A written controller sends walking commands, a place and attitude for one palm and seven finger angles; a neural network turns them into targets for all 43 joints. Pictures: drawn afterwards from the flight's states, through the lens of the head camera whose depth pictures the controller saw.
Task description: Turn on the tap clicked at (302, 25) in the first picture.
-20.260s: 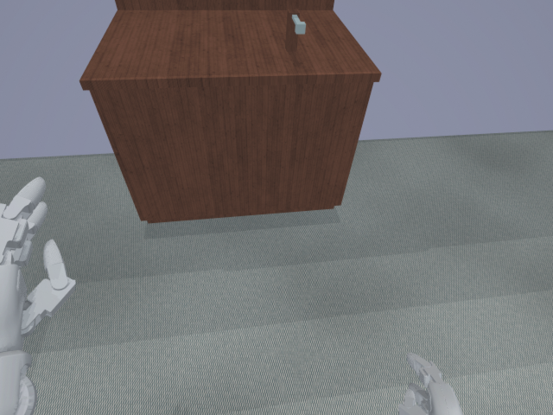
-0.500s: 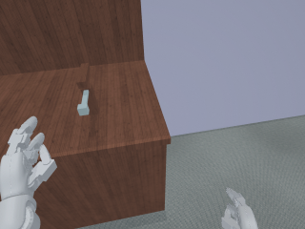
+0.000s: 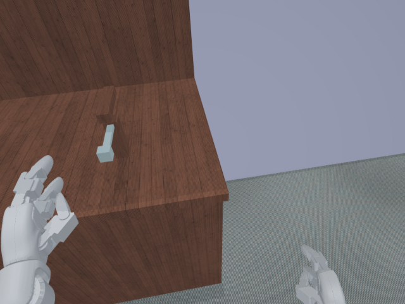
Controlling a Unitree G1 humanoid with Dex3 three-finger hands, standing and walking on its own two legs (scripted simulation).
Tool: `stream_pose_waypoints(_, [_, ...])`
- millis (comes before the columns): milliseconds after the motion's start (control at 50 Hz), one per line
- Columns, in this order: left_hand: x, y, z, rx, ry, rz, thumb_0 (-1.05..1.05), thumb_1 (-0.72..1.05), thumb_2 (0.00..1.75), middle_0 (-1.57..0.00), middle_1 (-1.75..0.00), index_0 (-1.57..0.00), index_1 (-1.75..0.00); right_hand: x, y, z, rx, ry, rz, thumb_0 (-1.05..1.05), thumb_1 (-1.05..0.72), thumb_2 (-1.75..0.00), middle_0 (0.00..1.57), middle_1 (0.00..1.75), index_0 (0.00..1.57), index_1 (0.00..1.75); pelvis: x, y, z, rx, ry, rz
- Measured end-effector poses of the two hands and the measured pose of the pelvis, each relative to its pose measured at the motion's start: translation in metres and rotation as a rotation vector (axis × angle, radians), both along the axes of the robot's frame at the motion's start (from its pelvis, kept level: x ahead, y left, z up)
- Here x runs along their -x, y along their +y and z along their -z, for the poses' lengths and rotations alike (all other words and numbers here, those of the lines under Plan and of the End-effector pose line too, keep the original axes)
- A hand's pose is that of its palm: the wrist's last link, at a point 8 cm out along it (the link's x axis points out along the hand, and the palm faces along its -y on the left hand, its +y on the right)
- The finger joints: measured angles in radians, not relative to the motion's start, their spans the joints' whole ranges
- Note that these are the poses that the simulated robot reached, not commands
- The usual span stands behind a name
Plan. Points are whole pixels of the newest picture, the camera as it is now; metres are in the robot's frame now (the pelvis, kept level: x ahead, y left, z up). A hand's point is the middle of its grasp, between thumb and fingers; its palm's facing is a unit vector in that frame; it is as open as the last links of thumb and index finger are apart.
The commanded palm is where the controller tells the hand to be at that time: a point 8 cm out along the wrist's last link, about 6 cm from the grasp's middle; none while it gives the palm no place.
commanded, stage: turn the palm inward beside the body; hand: left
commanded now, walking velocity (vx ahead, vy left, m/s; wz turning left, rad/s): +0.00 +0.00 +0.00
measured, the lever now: (105, 153) +0.38 +0.29 +0.11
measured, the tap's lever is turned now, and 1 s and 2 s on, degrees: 0 0 0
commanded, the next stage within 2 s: reach beside the lever's end, fingers flat in 0.04 s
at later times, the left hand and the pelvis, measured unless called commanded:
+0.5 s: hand (71, 207) +0.21 +0.25 +0.15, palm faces +0.53 -0.84 -0.10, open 7.4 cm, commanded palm +0.16 +0.29 +0.16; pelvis -0.01 +0.00 +0.00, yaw +0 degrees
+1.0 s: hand (75, 183) +0.27 +0.29 +0.14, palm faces +0.54 -0.84 -0.08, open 7.5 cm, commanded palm +0.22 +0.32 +0.14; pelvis -0.01 +0.00 +0.00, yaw -1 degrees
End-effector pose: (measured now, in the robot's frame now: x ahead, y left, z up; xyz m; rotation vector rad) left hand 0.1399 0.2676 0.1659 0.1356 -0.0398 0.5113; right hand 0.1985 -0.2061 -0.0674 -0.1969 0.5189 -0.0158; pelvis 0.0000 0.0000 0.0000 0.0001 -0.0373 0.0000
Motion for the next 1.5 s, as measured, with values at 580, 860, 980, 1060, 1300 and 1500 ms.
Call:
stream_pose_waypoints(580, [-0.027, 0.019, 0.009, 0.022, 0.0, -0.036, 0.02, 0.9, 0.9, -0.2, -0.3, -0.21, -0.3, 0.031, -0.013, 0.009, 0.014, 0.068, 0.066, 0.01, -0.9, -0.9, 0.21, 0.3, 0.21, 0.3, 0.014, -0.003, -0.002, 0.002, -0.007, 0.007])
stream_pose_waypoints(860, [-0.052, 0.044, 0.023, 0.054, 0.027, -0.09, 0.02, 0.9, 0.9, -0.2, -0.28, -0.2, -0.28, 0.045, -0.023, 0.013, 0.041, 0.108, 0.112, 0.01, -0.9, -0.9, 0.21, 0.3, 0.21, 0.3, 0.018, -0.001, -0.002, 0.005, 0.006, 0.013])
stream_pose_waypoints(980, [-0.076, 0.051, 0.026, 0.056, 0.019, -0.06, 0.02, 0.9, 0.9, -0.19, -0.27, -0.19, -0.26, 0.046, -0.023, 0.015, 0.055, 0.127, 0.123, 0.01, -0.9, -0.9, 0.21, 0.3, 0.21, 0.3, 0.015, 0.003, -0.002, 0.005, 0.026, 0.016])
stream_pose_waypoints(1060, [-0.088, 0.054, 0.028, 0.061, 0.029, -0.043, 0.02, 0.9, 0.9, -0.19, -0.26, -0.19, -0.25, 0.045, -0.022, 0.015, 0.052, 0.133, 0.14, 0.01, -0.9, -0.9, 0.21, 0.3, 0.21, 0.3, 0.009, 0.006, -0.002, 0.004, 0.041, 0.025])
stream_pose_waypoints(1300, [-0.097, 0.057, 0.037, 0.061, 0.024, -0.064, 0.02, 0.9, 0.9, -0.18, -0.23, -0.18, -0.22, 0.041, -0.016, 0.019, 0.05, 0.162, 0.134, 0.01, -0.9, -0.9, 0.21, 0.3, 0.21, 0.3, -0.001, 0.014, -0.001, 0.004, 0.055, 0.025])
stream_pose_waypoints(1500, [-0.118, 0.052, 0.036, 0.056, 0.026, -0.044, 0.02, 0.9, 0.9, -0.17, -0.2, -0.17, -0.2, 0.042, -0.013, 0.023, 0.035, 0.181, 0.139, 0.01, -0.9, -0.9, 0.21, 0.3, 0.21, 0.3, 0.002, 0.012, 0.0, 0.003, 0.068, 0.025])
